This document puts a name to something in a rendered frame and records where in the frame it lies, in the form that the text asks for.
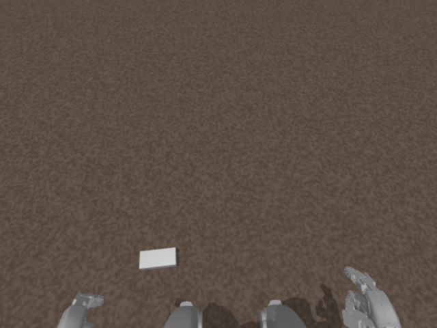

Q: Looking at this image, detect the small box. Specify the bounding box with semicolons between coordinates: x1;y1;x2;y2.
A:
139;247;177;270

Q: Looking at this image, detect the left robot hand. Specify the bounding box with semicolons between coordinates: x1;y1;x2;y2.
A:
57;292;105;328

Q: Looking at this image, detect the right robot hand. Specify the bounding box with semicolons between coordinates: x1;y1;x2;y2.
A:
342;266;401;328

